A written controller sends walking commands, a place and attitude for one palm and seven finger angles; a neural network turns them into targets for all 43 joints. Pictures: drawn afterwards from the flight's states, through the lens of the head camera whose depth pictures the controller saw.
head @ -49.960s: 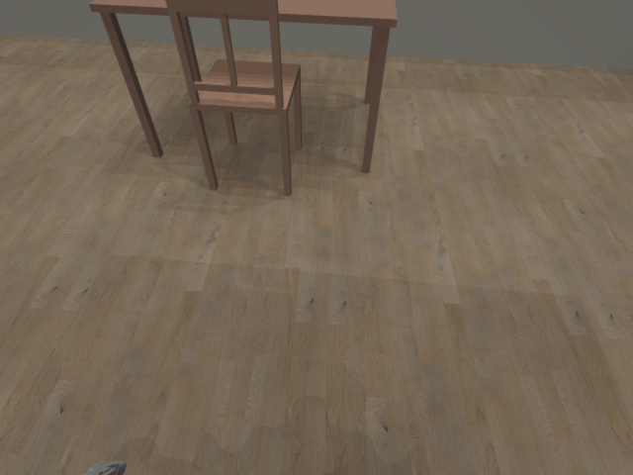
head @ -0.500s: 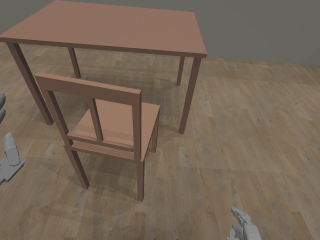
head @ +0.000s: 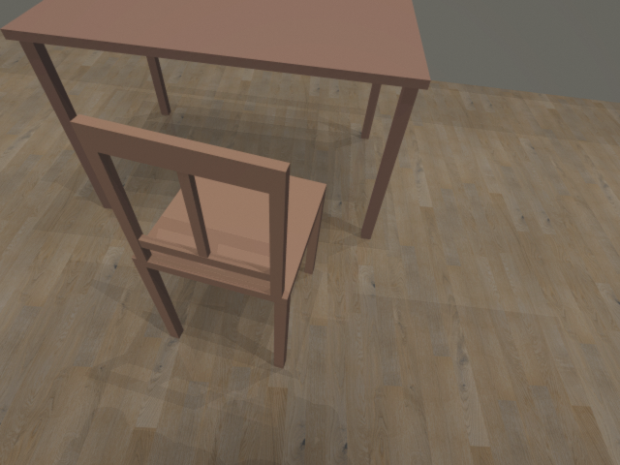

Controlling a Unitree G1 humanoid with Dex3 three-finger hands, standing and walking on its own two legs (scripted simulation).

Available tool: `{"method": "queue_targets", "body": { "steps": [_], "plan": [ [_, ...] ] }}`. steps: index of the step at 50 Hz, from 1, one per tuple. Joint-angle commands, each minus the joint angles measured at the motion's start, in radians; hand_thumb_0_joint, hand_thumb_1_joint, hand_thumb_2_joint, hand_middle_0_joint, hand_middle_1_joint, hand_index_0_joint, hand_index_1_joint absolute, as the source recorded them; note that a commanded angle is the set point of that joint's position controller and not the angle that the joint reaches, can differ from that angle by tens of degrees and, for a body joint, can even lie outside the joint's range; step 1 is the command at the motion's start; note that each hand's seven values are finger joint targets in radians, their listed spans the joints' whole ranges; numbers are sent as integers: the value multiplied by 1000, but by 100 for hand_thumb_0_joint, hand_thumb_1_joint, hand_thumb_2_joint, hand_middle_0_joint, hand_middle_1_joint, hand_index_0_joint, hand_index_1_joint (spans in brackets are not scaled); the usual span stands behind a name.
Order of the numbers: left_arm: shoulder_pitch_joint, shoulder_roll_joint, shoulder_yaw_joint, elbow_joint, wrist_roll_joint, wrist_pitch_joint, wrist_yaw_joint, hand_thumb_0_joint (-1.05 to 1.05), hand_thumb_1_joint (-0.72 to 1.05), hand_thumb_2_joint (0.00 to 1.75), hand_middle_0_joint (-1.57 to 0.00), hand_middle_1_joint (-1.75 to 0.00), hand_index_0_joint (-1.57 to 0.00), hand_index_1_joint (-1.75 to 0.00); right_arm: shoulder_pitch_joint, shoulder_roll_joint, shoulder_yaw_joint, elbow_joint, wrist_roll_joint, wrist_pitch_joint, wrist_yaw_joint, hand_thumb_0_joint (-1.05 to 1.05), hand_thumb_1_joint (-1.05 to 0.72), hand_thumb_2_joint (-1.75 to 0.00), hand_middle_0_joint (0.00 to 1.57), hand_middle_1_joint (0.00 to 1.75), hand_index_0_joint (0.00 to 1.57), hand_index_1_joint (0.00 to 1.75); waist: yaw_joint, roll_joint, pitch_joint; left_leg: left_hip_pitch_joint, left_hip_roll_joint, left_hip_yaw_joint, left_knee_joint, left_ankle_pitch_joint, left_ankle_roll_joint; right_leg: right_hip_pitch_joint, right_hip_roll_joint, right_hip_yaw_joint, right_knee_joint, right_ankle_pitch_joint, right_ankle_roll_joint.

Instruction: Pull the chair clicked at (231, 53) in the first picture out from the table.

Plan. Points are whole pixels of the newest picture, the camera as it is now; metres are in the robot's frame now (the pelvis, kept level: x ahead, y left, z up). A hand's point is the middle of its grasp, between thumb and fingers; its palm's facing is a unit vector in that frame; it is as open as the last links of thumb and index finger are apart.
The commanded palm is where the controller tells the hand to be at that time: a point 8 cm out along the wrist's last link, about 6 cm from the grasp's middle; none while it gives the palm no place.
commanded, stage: let the arm hang, fingers relaxed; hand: left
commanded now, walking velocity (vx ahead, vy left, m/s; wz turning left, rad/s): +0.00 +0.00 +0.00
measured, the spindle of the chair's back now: (195, 216) +0.55 +0.27 -0.10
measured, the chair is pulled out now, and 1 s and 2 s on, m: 0.34 0.34 0.34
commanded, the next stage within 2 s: look to check the result in 0.68 s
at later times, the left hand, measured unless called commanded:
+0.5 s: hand out of the picture +0.03 +0.13 -0.17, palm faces +0.02 -0.98 -0.20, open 7.3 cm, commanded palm none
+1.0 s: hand out of the picture +0.02 +0.12 -0.17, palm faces +0.03 -0.99 -0.17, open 7.4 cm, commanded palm none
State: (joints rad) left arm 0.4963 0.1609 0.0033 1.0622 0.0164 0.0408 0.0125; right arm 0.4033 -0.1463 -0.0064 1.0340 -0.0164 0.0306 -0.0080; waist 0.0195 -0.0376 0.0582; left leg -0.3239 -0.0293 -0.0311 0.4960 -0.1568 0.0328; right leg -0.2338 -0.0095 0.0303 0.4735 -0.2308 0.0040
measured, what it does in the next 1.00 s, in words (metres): stands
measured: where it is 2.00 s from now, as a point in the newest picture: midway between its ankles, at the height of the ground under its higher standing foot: outside the picture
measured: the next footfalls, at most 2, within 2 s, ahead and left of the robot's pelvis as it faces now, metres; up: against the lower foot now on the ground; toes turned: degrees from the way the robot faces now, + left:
none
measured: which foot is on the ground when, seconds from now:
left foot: down 0.00-1.00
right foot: down 0.00-1.00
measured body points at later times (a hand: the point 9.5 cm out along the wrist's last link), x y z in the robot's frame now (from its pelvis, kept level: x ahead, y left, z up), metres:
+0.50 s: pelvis +0.02 -0.03 +0.00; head +0.03 -0.05 +0.45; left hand +0.03 +0.18 -0.15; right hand +0.01 -0.24 -0.17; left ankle +0.07 +0.09 -0.74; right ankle +0.02 -0.15 -0.74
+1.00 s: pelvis +0.03 -0.04 +0.00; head +0.05 -0.04 +0.45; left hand +0.02 +0.17 -0.16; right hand +0.00 -0.25 -0.16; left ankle +0.07 +0.09 -0.74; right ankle +0.02 -0.15 -0.74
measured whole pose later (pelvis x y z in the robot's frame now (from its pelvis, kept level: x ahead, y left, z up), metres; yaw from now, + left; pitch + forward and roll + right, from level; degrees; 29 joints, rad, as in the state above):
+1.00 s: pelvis +0.03 -0.04 +0.00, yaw -1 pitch -2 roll +0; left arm 0.31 0.11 0.00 1.10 0.00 0.00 0.04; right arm 0.31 -0.12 -0.01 1.11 -0.01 0.00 -0.03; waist -0.01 0.02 0.08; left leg -0.23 0.02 -0.04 0.45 -0.19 -0.02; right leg -0.15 0.03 0.03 0.43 -0.25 -0.02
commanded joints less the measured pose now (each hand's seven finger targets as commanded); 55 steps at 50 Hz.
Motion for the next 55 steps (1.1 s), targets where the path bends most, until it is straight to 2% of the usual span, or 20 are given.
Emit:
{"method": "queue_targets", "body": {
  "steps": [1,3,6,7,10,14,16,21,24,28,31,33,35,38,43,46,48,51,52,55],
  "plan": [
    [31,69,4,-4,-2,-53,17,0,90,90,-20,-30,-20,-30,27,-93,-28,-25,8,-30,-20,0,-90,-90,20,30,20,30,-32,87,-9,71,103,-125,-161,-235,17,-85,-50,57,-125,-125,-62],
    [43,61,0,23,-3,-49,21,0,90,90,-20,-30,-20,-30,34,-85,-29,-3,9,-25,-21,0,-90,-90,20,30,20,30,-32,90,21,56,105,-126,-164,-253,19,-104,-48,52,-131,-151,-60],
    [61,47,-3,48,-4,-53,27,0,90,90,-20,-30,-20,-30,46,-71,-27,19,10,-28,-24,0,-90,-90,20,30,20,30,-31,29,4,70,98,-110,-135,-195,19,-90,-57,59,-135,-136,-60],
    [53,44,-4,53,-4,-51,28,0,90,90,-20,-30,-20,-30,43,-67,-27,25,10,-26,-25,0,-90,-90,20,30,20,30,-34,38,30,68,99,-110,-136,-189,20,-111,-51,54,-133,-142,-61],
    [48,34,-5,60,-4,-52,33,0,90,90,-20,-30,-20,-30,42,-59,-24,41,9,-32,-26,0,-90,-90,20,30,20,30,-30,25,23,73,107,-106,-141,-148,21,-89,-53,45,-112,-81,-57],
    [24,36,-1,52,-4,-51,37,0,90,90,-20,-30,-20,-30,23,-44,-22,44,6,-29,-24,0,-90,-90,20,30,20,30,-26,32,69,51,95,-87,-131,-138,16,-101,-56,55,-124,-107,-57],
    [6,36,1,44,-4,-54,38,0,90,90,-20,-30,-20,-30,23,-41,-21,45,5,-31,-23,0,-90,-90,20,30,20,30,-29,-2,52,70,92,-75,-114,-87,13,-89,-59,58,-123,-73,-56],
    [-53,43,11,16,-4,-59,40,0,90,90,-20,-30,-20,-30,17,-28,-19,53,1,-35,-21,0,-90,-90,20,30,20,30,-28,12,50,84,87,-53,-94,8,4,-57,-68,62,-130,-8,-57],
    [-80,52,13,17,-7,-57,39,0,90,90,-20,-30,-20,-30,6,-29,-17,55,-2,-34,-22,0,-90,-90,20,30,20,30,-24,71,66,75,87,-52,-100,19,0,-45,-64,67,-128,4,-59],
    [-102,62,17,7,-7,-57,35,0,90,90,-20,-30,-20,-30,10,-38,-18,49,-2,-35,-23,0,-90,-90,20,30,20,30,-26,18,53,82,87,-43,-91,32,-2,-20,-69,65,-141,30,-59],
    [-112,67,19,0,-9,-57,33,0,90,90,-20,-30,-20,-30,12,-44,-17,52,-2,-37,-24,0,-90,-90,20,30,20,30,-27,43,24,109,90,-46,-90,50,-4,-7,-68,68,-139,52,-60],
    [-120,71,18,-2,-10,-57,34,0,90,90,-20,-30,-20,-30,12,-47,-18,51,-1,-36,-24,0,-90,-90,20,30,20,30,-29,23,40,107,94,-43,-89,73,-4,-5,-69,62,-137,89,-59],
    [-119,70,18,-3,-10,-59,34,0,90,90,-20,-30,-20,-30,15,-53,-18,53,0,-38,-26,0,-90,-90,20,30,20,30,-30,11,9,128,97,-42,-88,83,-5,14,-68,66,-138,111,-58],
    [-123,67,17,0,-10,-55,34,0,90,90,-20,-30,-20,-30,5,-50,-18,55,0,-35,-26,0,-90,-90,20,30,20,30,-30,33,49,123,98,-40,-96,61,-6,-12,-67,62,-150,75,-58],
    [-118,66,15,8,-10,-53,33,0,90,90,-20,-30,-20,-30,5,-53,-19,58,2,-33,-27,0,-90,-90,20,30,20,30,-31,37,42,131,102,-45,-105,28,-6,-15,-60,67,-164,11,-58],
    [-108,55,15,15,-11,-53,32,0,90,90,-20,-30,-20,-30,4,-56,-19,59,1,-37,-30,0,-90,-90,20,30,20,30,-31,57,19,148,107,-49,-110,37,-4,-8,-58,69,-153,27,-58],
    [-107,56,14,19,-10,-52,32,0,90,90,-20,-30,-20,-30,-5,-57,-20,58,3,-36,-30,0,-90,-90,20,30,20,30,-30,49,41,137,111,-49,-113,29,-3,-20,-55,65,-155,21,-57],
    [-97,49,14,25,-9,-53,32,0,90,90,-20,-30,-20,-30,-4,-57,-20,59,3,-38,-31,0,-90,-90,20,30,20,30,-28,53,22,144,112,-58,-122,17,1,-11,-54,64,-151,14,-56],
    [-97,46,13,28,-9,-53,32,0,90,90,-20,-30,-20,-30,-14,-56,-22,58,4,-36,-32,0,-90,-90,20,30,20,30,-26,54,47,141,113,-52,-118,22,2,-29,-53,64,-156,18,-57],
    [-95,47,12,29,-9,-53,32,0,90,90,-20,-30,-20,-30,-9,-55,-22,63,3,-37,-31,0,-90,-90,20,30,20,30,-30,58,30,146,114,-53,-120,21,0,-19,-54,63,-149,22,-55]
  ]
}}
